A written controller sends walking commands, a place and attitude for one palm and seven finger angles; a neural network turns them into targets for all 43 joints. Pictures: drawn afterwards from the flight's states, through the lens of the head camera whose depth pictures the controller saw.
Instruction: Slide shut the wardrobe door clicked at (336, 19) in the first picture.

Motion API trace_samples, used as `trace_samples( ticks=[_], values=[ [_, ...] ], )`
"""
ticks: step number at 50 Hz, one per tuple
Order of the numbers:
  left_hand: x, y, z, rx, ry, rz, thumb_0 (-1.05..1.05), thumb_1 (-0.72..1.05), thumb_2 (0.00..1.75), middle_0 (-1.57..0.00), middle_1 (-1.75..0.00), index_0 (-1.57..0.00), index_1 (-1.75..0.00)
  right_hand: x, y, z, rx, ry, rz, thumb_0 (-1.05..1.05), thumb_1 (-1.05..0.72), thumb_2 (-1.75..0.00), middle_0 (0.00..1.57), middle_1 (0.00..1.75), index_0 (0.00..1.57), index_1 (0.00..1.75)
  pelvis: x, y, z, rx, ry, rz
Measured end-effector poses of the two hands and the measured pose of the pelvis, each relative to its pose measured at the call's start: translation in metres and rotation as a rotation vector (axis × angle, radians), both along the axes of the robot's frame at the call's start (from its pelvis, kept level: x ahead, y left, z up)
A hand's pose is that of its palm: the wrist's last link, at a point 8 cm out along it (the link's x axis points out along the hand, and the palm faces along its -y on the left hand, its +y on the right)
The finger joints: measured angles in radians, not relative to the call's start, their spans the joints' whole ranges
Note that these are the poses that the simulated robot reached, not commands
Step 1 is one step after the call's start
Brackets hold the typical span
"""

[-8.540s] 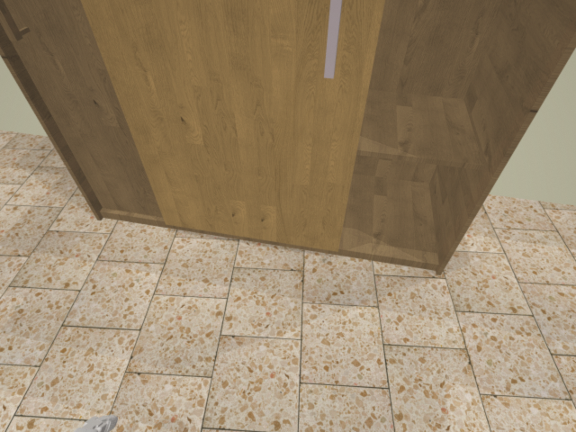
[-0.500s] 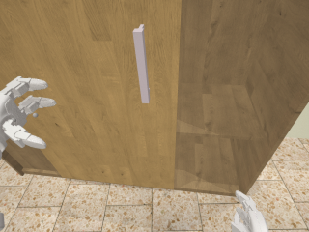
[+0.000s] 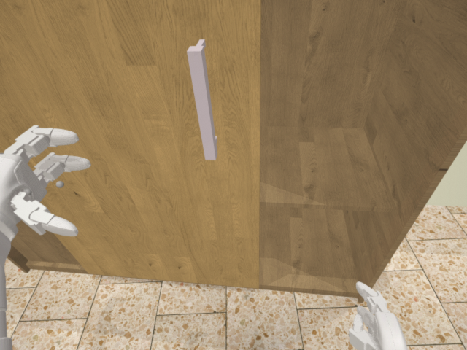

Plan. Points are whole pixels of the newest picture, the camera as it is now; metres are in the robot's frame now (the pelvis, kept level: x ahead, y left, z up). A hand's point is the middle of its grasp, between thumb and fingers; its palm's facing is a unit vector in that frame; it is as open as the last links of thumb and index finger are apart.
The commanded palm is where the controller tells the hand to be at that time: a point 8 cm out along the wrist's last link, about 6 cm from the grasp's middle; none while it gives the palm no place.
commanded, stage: move the hooked fingers beside the handle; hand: left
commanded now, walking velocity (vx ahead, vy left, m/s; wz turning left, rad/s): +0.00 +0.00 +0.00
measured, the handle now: (206, 104) +0.53 +0.10 +0.19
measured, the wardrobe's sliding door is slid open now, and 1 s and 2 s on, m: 0.42 0.42 0.42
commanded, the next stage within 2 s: none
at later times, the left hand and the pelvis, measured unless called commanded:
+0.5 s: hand (91, 157) +0.33 +0.25 +0.21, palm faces +0.04 -1.00 -0.06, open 14.0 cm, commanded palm +0.30 +0.29 +0.21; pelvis +0.00 +0.01 +0.00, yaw +0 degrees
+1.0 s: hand (128, 141) +0.39 +0.22 +0.20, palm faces +0.02 -1.00 -0.03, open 14.0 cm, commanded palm +0.37 +0.26 +0.20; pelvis +0.00 +0.01 +0.00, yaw -1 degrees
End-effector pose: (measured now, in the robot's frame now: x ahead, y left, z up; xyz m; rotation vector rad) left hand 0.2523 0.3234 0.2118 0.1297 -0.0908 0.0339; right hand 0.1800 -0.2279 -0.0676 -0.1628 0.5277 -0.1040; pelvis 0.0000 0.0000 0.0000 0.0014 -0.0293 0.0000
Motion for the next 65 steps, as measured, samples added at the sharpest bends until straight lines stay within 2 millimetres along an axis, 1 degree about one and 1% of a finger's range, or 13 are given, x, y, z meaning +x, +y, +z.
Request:
trace_samples(
  ticks=[4,7,13,18,23,28,32,38,41,46,49,56,65],
  values=[
    [0.000,0.004,0.005,-0.022,-0.043,0.015,-0.01,-0.50,0.30,-0.31,-1.21,-0.30,-1.20,0.002,0.003,0.000,0.001,-0.002,0.005,0.01,-0.91,-0.90,0.20,0.30,0.20,0.30,0.002,0.001,0.000,0.000,-0.003,0.002],
    [0.005,0.005,0.002,-0.038,-0.028,0.029,-0.01,-0.50,0.30,-0.31,-1.21,-0.30,-1.20,0.003,0.004,0.000,-0.002,0.004,0.011,0.01,-0.91,-0.90,0.20,0.30,0.20,0.30,0.001,0.002,-0.001,-0.001,-0.005,0.007],
    [0.020,-0.013,-0.010,-0.036,0.023,-0.014,-0.01,-0.50,0.30,-0.30,-1.21,-0.30,-1.20,0.002,0.007,-0.001,-0.009,0.015,0.008,0.01,-0.91,-0.90,0.20,0.30,0.20,0.30,-0.002,0.006,0.000,-0.001,-0.004,0.010],
    [0.035,-0.025,-0.003,-0.050,-0.025,-0.028,-0.02,-0.50,0.30,-0.31,-1.21,-0.30,-1.20,-0.003,0.008,-0.002,-0.012,0.026,-0.002,0.01,-0.91,-0.90,0.20,0.30,0.20,0.30,-0.003,0.007,0.000,0.000,-0.004,0.005],
    [0.051,-0.022,0.003,-0.070,-0.022,-0.003,-0.01,-0.50,0.30,-0.31,-1.21,-0.30,-1.20,-0.011,0.007,-0.005,-0.007,0.048,-0.020,0.01,-0.91,-0.90,0.20,0.30,0.20,0.30,-0.003,0.007,0.000,0.001,-0.001,-0.003],
    [0.062,-0.023,-0.008,-0.075,0.047,0.003,-0.01,-0.50,0.30,-0.30,-1.20,-0.30,-1.20,-0.021,0.002,-0.010,-0.013,0.088,-0.040,0.01,-0.90,-0.90,0.20,0.30,0.20,0.30,-0.004,0.009,0.000,0.000,0.004,-0.004],
    [0.068,-0.031,-0.013,-0.075,0.042,-0.012,-0.01,-0.50,0.30,-0.30,-1.20,-0.30,-1.20,-0.029,-0.003,-0.014,-0.028,0.118,-0.053,0.01,-0.91,-0.90,0.20,0.30,0.20,0.30,-0.005,0.010,0.000,-0.001,0.007,-0.004],
    [0.082,-0.045,-0.004,-0.095,-0.016,-0.034,-0.01,-0.50,0.30,-0.30,-1.21,-0.30,-1.20,-0.037,-0.005,-0.016,-0.038,0.141,-0.068,0.01,-0.91,-0.90,0.20,0.30,0.20,0.30,-0.004,0.010,0.000,-0.001,0.007,-0.008],
    [0.092,-0.046,-0.005,-0.099,0.009,-0.025,-0.01,-0.50,0.30,-0.30,-1.21,-0.30,-1.20,-0.040,-0.006,-0.016,-0.033,0.148,-0.079,0.01,-0.91,-0.90,0.20,0.30,0.20,0.30,-0.004,0.010,0.000,-0.001,0.010,-0.010],
    [0.106,-0.049,-0.013,-0.092,0.073,-0.011,-0.01,-0.50,0.30,-0.30,-1.20,-0.30,-1.20,-0.046,-0.009,-0.020,-0.030,0.173,-0.094,0.01,-0.91,-0.90,0.20,0.30,0.20,0.30,-0.004,0.011,0.000,-0.002,0.020,-0.013],
    [0.113,-0.052,-0.016,-0.103,0.071,-0.012,-0.01,-0.50,0.30,-0.30,-1.20,-0.30,-1.20,-0.052,-0.010,-0.023,-0.036,0.199,-0.099,0.01,-0.91,-0.90,0.20,0.30,0.20,0.30,-0.004,0.011,0.000,-0.001,0.025,-0.013],
    [0.132,-0.061,-0.010,-0.108,0.038,-0.023,-0.01,-0.50,0.30,-0.30,-1.20,-0.30,-1.20,-0.066,-0.015,-0.028,-0.046,0.250,-0.120,0.01,-0.91,-0.90,0.20,0.30,0.20,0.30,-0.002,0.011,-0.001,-0.002,0.033,-0.016],
    [0.161,-0.076,-0.019,-0.110,0.090,-0.030,-0.01,-0.50,0.30,-0.30,-1.20,-0.30,-1.20,-0.087,-0.022,-0.036,-0.050,0.323,-0.165,0.01,-0.91,-0.90,0.20,0.30,0.20,0.30,0.002,0.013,-0.001,-0.002,0.057,-0.024]
  ],
)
